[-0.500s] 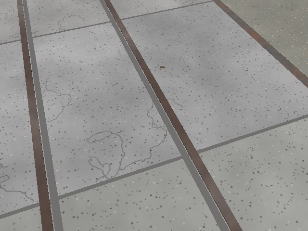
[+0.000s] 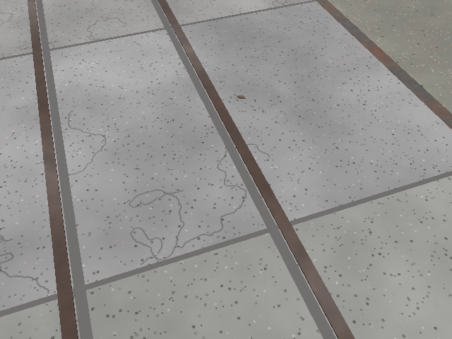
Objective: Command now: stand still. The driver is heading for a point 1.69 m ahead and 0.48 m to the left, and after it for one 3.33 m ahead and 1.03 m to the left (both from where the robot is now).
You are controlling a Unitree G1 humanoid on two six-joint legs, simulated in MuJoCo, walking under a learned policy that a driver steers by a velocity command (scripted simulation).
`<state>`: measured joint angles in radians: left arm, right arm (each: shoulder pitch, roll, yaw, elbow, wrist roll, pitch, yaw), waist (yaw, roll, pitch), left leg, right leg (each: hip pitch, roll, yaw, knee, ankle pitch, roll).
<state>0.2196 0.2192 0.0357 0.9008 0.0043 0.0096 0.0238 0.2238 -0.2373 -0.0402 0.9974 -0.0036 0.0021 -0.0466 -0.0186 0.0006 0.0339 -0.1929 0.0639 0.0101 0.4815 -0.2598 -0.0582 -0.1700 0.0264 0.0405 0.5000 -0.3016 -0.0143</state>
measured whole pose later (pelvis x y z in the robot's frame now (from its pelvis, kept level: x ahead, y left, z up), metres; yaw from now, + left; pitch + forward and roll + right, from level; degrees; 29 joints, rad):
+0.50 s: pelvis +0.00 +0.01 +0.00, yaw +0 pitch -2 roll +0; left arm 0.24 0.20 0.02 1.05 0.00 0.01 0.03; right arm 0.26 -0.20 -0.03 1.10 0.00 0.00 -0.05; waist -0.01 0.00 0.04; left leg -0.20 0.06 0.01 0.48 -0.25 -0.05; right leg -0.17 0.02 0.04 0.48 -0.29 0.00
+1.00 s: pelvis +0.00 +0.01 +0.00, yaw +1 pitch -1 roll +0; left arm 0.28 0.18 0.01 1.09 0.00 0.01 0.04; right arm 0.30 -0.18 -0.02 1.12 0.00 0.00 -0.05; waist -0.01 0.00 0.04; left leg -0.22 0.05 0.01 0.49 -0.25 -0.04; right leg -0.18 0.01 0.03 0.49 -0.29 0.01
